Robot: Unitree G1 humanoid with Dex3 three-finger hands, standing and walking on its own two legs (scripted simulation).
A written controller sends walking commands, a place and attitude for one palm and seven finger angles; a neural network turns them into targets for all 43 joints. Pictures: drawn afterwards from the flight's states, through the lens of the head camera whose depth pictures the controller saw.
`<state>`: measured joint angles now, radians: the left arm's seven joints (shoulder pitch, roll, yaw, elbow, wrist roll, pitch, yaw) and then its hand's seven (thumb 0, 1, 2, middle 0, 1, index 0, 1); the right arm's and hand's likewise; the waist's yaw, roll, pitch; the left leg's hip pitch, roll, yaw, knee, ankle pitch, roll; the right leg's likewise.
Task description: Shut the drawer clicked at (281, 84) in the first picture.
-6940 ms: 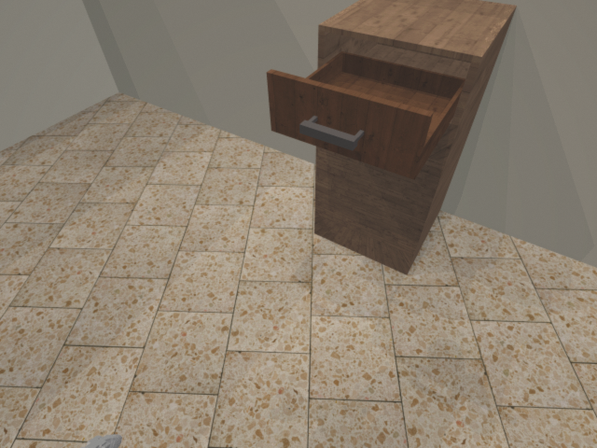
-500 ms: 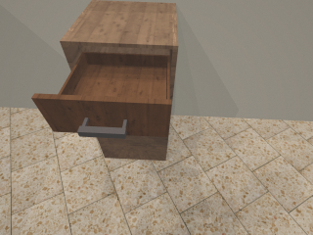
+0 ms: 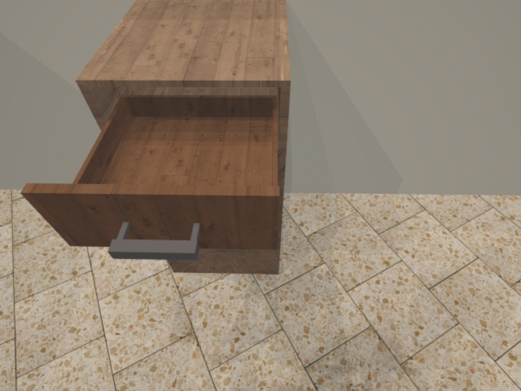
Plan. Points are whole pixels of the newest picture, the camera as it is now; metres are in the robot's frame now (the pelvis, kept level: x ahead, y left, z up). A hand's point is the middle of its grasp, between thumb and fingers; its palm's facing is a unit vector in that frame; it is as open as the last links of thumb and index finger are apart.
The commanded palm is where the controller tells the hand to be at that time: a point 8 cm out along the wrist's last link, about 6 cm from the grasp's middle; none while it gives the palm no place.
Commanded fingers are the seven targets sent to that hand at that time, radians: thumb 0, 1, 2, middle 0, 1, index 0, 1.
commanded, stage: come to a stop and stand still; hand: left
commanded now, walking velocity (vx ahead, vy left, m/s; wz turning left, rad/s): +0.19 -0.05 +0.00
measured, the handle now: (157, 238) +0.34 +0.19 +0.03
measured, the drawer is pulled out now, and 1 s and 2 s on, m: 0.29 0.29 0.29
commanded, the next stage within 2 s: look again from close up in 1.06 s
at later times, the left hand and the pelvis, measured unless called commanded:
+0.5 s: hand out of the picture +0.12 +0.17 -0.16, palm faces +0.05 -0.96 -0.28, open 7.3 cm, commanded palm none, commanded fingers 0.00 0.90 0.90 -0.20 -0.30 -0.20 -0.30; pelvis +0.07 -0.03 +0.00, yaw +2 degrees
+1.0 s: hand out of the picture +0.05 +0.20 -0.15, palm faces +0.05 -0.98 -0.20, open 7.4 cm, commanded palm none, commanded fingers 0.00 0.90 0.90 -0.20 -0.30 -0.20 -0.30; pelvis +0.01 +0.01 +0.02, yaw +0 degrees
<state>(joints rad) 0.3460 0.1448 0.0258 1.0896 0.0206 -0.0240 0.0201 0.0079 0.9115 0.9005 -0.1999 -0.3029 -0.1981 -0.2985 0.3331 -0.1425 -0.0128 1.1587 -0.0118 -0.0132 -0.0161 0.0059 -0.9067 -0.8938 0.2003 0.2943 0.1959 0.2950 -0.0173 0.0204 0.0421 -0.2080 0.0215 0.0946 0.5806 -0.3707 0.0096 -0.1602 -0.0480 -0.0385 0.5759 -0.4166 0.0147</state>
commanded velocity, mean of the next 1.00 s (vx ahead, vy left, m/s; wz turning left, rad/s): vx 0.02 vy -0.01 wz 0.00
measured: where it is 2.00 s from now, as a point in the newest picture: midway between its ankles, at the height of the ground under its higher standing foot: outside the picture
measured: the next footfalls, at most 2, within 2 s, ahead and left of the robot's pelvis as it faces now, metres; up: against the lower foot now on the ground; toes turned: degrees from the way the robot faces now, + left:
right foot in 0.40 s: +0.16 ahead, -0.13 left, +0.00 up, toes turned -4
left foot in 0.78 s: +0.05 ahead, +0.08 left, +0.00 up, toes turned +2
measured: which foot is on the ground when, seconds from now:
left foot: down 0.00-0.42, up 0.44-0.76, down 0.78-1.00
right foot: down 0.00-0.14, up 0.16-0.38, down 0.40-0.78, up 0.80-1.00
